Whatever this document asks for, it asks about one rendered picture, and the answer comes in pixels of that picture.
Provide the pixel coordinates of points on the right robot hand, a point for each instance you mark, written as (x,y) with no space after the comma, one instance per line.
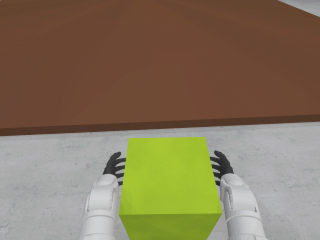
(224,168)

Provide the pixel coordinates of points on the left robot hand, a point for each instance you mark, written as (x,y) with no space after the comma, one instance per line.
(111,167)

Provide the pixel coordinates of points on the carton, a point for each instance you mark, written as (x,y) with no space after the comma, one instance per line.
(169,190)

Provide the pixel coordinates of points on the left robot forearm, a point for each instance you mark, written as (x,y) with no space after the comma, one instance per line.
(100,210)

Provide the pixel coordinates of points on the right robot forearm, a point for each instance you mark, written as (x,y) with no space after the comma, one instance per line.
(241,210)

